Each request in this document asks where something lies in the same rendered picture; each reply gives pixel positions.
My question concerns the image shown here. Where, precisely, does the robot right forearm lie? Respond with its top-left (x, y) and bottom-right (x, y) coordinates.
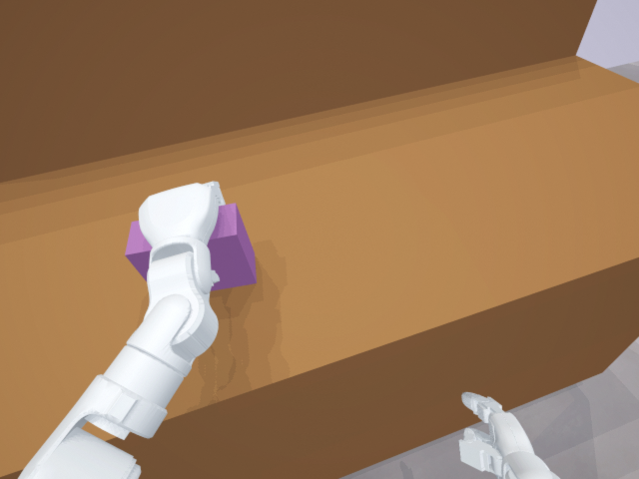
top-left (501, 451), bottom-right (560, 479)

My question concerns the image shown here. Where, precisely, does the right robot hand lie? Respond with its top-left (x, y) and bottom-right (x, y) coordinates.
top-left (459, 392), bottom-right (535, 479)

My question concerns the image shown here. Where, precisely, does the table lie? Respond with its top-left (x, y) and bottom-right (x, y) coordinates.
top-left (0, 0), bottom-right (639, 479)

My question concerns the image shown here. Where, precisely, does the left robot upper arm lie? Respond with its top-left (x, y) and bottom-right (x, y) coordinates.
top-left (33, 427), bottom-right (141, 479)

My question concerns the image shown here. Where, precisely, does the robot left forearm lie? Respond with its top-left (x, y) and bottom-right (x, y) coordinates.
top-left (18, 237), bottom-right (219, 479)

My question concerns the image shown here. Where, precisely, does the left robot hand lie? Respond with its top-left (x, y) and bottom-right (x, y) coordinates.
top-left (139, 182), bottom-right (226, 286)

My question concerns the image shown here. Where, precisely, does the sponge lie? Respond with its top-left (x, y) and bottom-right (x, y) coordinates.
top-left (125, 203), bottom-right (257, 291)

